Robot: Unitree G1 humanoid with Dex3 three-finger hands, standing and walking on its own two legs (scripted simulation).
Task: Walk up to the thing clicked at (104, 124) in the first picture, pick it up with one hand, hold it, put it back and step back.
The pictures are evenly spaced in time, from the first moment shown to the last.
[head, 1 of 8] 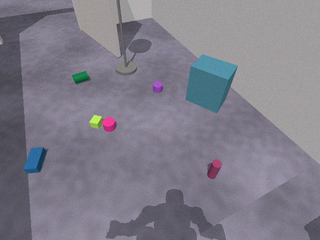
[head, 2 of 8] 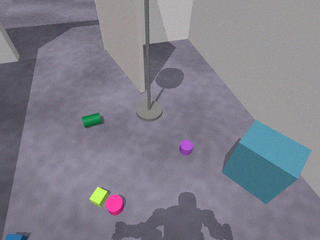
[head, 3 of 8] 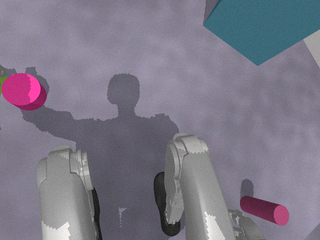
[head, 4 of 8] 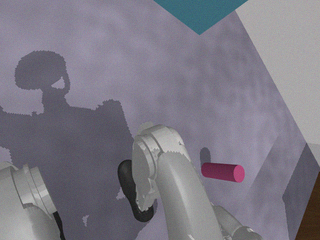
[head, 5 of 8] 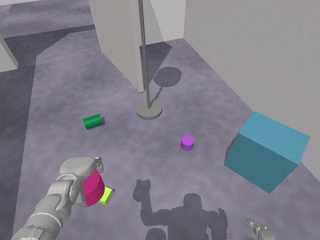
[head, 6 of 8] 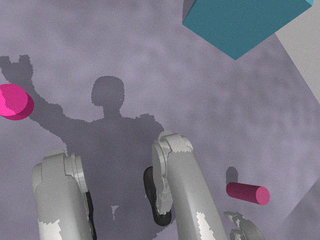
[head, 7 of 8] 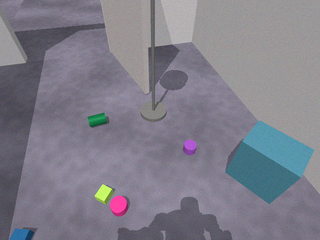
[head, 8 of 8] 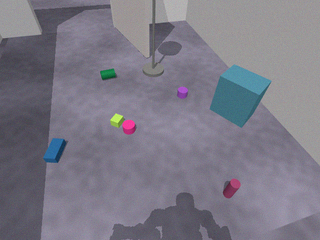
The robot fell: no
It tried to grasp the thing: yes
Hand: left
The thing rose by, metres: 0.65
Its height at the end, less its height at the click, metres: +0.00
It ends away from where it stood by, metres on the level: 0.02
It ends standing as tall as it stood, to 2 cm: yes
